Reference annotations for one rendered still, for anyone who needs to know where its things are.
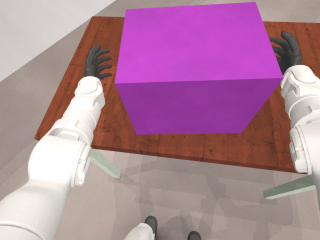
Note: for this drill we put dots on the left robot foot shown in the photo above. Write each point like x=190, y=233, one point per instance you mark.
x=152, y=222

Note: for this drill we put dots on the robot right upper arm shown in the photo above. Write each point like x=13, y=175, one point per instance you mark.
x=305, y=151

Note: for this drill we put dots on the robot left upper arm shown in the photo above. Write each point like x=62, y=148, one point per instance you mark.
x=35, y=210

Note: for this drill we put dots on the robot left forearm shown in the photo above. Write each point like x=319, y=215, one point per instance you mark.
x=81, y=117

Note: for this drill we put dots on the robot left shin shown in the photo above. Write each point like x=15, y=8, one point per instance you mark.
x=145, y=225

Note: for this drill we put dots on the robot right forearm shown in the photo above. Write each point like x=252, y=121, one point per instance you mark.
x=301, y=92

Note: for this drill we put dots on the carton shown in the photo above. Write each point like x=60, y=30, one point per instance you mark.
x=196, y=69

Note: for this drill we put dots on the robot right hand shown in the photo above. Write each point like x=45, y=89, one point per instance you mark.
x=290, y=54

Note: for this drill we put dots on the robot left hand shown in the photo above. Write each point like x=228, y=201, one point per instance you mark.
x=92, y=68

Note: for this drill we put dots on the table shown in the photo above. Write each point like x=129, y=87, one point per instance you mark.
x=264, y=143

